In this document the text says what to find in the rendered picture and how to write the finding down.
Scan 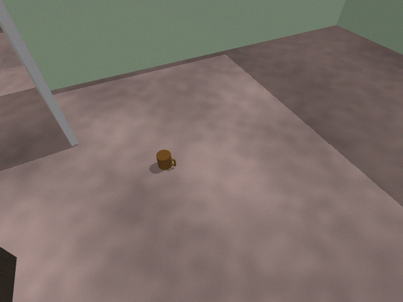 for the mug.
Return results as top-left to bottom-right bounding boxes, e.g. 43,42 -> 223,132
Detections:
156,150 -> 176,170

